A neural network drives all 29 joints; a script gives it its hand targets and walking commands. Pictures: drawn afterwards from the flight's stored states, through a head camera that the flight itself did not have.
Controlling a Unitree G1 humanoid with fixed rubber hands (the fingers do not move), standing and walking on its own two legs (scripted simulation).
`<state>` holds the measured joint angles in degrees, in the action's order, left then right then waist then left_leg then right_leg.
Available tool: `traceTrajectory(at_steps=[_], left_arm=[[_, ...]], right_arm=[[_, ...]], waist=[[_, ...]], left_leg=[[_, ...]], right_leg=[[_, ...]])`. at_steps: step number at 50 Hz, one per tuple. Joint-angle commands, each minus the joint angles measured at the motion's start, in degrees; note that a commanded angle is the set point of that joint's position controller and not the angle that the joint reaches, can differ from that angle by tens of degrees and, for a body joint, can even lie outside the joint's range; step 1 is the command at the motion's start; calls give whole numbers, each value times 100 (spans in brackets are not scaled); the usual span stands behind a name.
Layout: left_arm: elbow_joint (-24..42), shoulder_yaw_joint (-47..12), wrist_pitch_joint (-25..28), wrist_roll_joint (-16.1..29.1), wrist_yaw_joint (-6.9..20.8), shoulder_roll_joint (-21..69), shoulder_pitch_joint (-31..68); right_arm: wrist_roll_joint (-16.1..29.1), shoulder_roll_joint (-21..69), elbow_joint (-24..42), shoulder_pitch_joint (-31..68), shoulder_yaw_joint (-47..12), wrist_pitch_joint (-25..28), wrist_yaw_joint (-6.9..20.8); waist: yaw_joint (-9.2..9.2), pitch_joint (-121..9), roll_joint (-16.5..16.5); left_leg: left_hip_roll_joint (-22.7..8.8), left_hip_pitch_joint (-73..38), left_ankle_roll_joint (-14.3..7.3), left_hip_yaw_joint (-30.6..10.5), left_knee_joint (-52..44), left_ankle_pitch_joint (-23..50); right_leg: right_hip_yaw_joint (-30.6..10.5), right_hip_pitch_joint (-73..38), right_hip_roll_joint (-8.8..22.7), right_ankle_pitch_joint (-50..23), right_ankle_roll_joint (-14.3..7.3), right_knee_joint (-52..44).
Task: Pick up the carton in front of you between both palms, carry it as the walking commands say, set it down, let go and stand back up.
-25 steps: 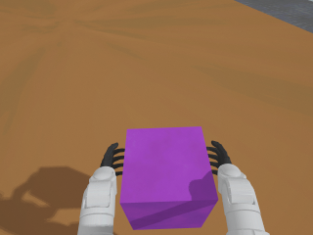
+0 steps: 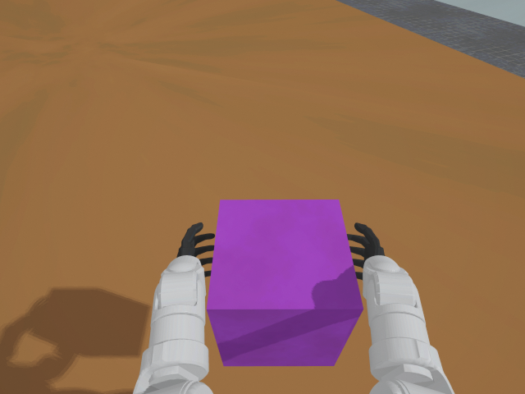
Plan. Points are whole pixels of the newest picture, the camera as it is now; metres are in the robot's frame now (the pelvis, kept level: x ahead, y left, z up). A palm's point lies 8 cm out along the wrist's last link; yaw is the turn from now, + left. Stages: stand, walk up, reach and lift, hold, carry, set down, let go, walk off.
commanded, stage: set down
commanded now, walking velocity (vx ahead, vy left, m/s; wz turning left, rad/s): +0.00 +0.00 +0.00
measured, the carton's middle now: (279, 285) +0.33 +0.00 -0.04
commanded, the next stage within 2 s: none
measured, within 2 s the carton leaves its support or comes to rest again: neither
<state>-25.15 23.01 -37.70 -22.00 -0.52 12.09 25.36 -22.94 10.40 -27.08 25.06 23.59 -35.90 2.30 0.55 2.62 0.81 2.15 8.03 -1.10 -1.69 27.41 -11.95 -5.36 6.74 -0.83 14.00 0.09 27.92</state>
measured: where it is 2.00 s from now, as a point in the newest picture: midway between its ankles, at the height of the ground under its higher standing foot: outside the picture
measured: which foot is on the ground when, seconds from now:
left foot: down 0.00-1.00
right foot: down 0.00-1.00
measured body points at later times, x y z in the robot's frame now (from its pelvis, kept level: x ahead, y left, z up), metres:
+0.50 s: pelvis -0.03 -0.02 -0.09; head +0.19 -0.01 +0.31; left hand +0.36 +0.16 -0.17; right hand +0.39 -0.14 -0.17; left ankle +0.04 +0.11 -0.74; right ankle +0.03 -0.14 -0.74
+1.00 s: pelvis -0.05 -0.02 -0.22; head +0.21 -0.01 +0.15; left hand +0.40 +0.18 -0.31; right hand +0.44 -0.12 -0.31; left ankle +0.04 +0.11 -0.74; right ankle +0.03 -0.14 -0.74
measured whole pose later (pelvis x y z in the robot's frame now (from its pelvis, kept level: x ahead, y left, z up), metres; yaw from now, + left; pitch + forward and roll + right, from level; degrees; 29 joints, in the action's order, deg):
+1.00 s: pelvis -0.05 -0.02 -0.22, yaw +0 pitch +45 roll +0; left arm -33.9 29.1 -14.4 -12.5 -3.0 4.0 48.7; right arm -12.3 1.3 -41.5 53.3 22.0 -13.4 -3.7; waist 3.9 -11.4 2.2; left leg 4.6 106.4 3.0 -5.1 87.3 -26.0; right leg -4.0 105.0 -6.9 28.6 1.6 88.5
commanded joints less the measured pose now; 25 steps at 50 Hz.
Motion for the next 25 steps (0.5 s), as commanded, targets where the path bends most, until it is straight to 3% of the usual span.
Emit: traceTrajectory(at_steps=[1, 6, 9, 14, 19, 22, 25], left_arm=[[-902, -1985, 372, 992, 1263, 4937, 3149], [-1050, -1042, 979, 308, 945, 3879, 2870], [-963, -1090, 1584, 234, 887, 3690, 2786], [-866, -2105, 2633, 684, 969, 4100, 3072], [-463, -3163, 3074, 1196, 1080, 4519, 3605], [-298, -3420, 3004, 1361, 1117, 4546, 3678], [-417, -3316, 2779, 1347, 1226, 4554, 3768]], right_arm=[[963, 4477, -793, 3552, -1964, 469, 1405], [294, 3718, -1219, 3159, -1100, 977, 1111], [251, 3646, -1301, 2898, -1132, 1537, 1004], [746, 4082, -1153, 3180, -2130, 2583, 896], [1283, 4699, -596, 3698, -3371, 2999, 698], [1483, 4823, -361, 3829, -3769, 2922, 619], [1509, 4914, -482, 3934, -3795, 2683, 641]], waist=[[19, -695, -216], [126, -806, -86], [172, -1421, -77], [142, -3141, -51], [207, -5543, 83], [306, -6323, 109], [369, -6129, 163]], left_leg=[[35, -141, 139, -417, -479, -983], [184, 589, 108, -229, 176, 14], [290, 1013, 162, -136, 639, 845], [442, 1652, 216, -117, 1625, 1836], [510, 2411, 292, -2, 2665, 2414], [551, 3034, 305, 58, 3040, 2221], [582, 3844, 277, 149, 3247, 1395]], right_leg=[[234, 1131, -422, 696, -287, -214], [230, 1914, -484, 221, -235, 234], [215, 2375, -570, -340, -178, 584], [246, 3050, -720, -1208, -33, 1431], [241, 3306, -763, -2100, 104, 2376], [229, 3526, -767, -2125, 176, 2781], [258, 4091, -771, -1344, 232, 2968]])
